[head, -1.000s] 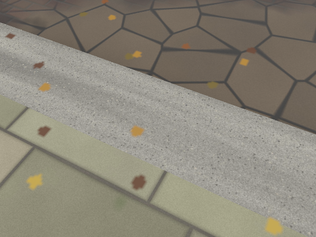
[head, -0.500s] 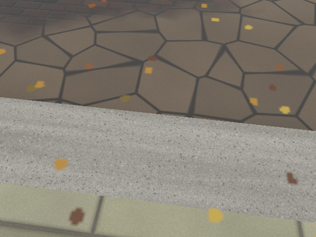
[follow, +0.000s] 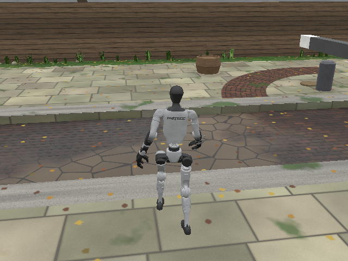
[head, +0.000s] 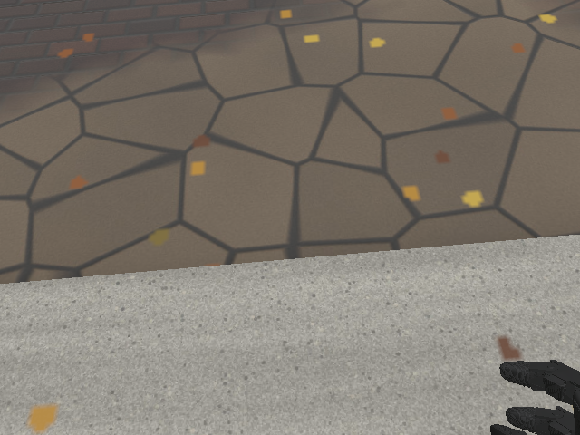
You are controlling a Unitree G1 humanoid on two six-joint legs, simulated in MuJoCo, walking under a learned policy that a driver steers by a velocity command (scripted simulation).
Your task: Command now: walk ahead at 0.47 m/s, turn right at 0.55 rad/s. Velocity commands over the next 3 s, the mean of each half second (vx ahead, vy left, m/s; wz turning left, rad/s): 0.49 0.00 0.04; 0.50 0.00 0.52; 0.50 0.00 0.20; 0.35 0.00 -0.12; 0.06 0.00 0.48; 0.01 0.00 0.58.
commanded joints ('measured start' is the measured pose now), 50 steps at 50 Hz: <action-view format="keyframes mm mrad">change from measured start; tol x32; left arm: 1 -31 174 52 -50 7 0 7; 50 -29 46 -83 86 132 -95 -113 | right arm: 1 15 -144 -50 -61 1 -23 -7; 5 450 -208 -79 51 -9 -13 -6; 45 25 -52 -9 -60 -55 14 48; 50 740 -154 -57 144 -55 5 -20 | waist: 1 -82 -194 -17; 5 -162 247 -458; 9 -111 13 -52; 24 19 -335 -373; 43 -53 -107 23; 50 -333 17 -428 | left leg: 1 174 -19 27 -10 -77 42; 3 625 76 -29 22 -83 132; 5 1028 380 -788 -193 -490 339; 15 109 100 -169 -334 -313 254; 21 252 172 -304 -165 -281 291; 26 -408 -53 -75 751 -458 57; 43 -84 28 93 148 8 109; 48 612 -99 92 189 34 258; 50 1216 246 -668 -83 -192 480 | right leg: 1 -71 -239 153 53 632 -92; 3 -213 -138 87 429 668 -33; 6 -782 -16 38 1051 -119 51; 22 -314 -96 -161 248 305 -23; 25 313 -501 575 10 303 -371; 47 -14 -320 -459 182 1184 -57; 50 -855 -8 -215 1021 -123 106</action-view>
